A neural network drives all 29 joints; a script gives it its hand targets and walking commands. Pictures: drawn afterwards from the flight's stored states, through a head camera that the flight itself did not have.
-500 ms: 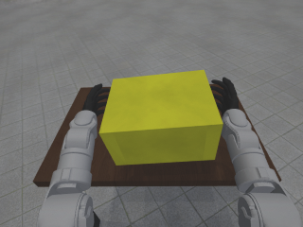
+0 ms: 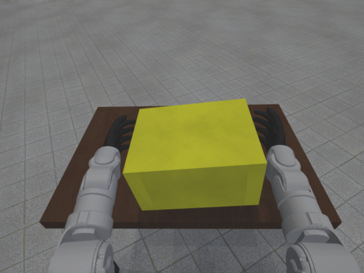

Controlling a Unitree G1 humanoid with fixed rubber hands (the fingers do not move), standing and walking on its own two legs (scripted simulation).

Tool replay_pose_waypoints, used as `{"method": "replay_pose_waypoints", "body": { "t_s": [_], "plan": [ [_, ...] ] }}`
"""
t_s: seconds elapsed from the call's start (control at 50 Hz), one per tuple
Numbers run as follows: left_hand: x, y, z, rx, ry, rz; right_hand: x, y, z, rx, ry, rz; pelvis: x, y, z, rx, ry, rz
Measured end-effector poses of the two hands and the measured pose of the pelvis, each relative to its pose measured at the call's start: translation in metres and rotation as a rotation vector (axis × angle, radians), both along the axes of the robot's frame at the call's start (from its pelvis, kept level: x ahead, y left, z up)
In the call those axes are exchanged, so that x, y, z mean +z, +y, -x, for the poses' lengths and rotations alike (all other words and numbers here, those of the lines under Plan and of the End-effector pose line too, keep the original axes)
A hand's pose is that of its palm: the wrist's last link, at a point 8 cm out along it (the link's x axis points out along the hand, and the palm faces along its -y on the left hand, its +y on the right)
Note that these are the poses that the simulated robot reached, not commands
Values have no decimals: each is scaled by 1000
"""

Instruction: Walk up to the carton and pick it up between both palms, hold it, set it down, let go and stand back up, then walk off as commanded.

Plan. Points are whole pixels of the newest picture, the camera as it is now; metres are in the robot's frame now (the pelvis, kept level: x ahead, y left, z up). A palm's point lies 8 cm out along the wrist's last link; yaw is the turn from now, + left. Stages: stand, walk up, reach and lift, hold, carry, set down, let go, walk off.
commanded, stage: set down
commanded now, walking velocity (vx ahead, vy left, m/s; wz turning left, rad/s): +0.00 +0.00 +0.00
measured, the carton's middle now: (194, 153) +0.40 +0.00 +0.08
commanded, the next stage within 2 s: none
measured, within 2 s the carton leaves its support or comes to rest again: neither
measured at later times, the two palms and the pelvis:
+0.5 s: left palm (121, 149) +0.41 +0.18 +0.09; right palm (271, 148) +0.40 -0.19 +0.10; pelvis +0.02 +0.00 +0.00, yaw +0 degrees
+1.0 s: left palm (127, 152) +0.42 +0.17 +0.07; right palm (273, 156) +0.39 -0.20 +0.07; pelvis +0.02 +0.00 +0.00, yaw +0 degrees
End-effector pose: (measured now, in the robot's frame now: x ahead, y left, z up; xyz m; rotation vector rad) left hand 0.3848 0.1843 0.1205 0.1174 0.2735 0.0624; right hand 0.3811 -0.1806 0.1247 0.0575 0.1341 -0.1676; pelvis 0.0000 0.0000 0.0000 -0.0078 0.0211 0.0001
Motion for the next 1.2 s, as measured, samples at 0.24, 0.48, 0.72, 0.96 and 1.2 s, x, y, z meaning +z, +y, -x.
{"method": "replay_pose_waypoints", "body": {
  "t_s": [0.24, 0.48, 0.72, 0.96, 1.2],
  "plan": [
    [-13, -5, -16, -14, -22, 24, -10, -5, -8, -20, -22, 16, 0, 0, -6, 0, 8, 0],
    [-32, -6, -26, -24, 5, 19, -30, -6, -15, -29, 5, 20, 0, 0, -15, 0, 20, 1],
    [-52, -8, -25, -32, 37, 20, -44, -7, -12, -32, 38, 44, 0, 1, -17, 0, 23, 1],
    [-52, -15, -32, -50, 32, 46, -50, -14, -9, -57, 34, 48, 0, 1, -18, 1, 25, 1],
    [-62, -13, -41, -54, 56, 42, -59, -12, -17, -56, 61, 54, 0, 3, -27, 1, 37, 1]
  ]
}}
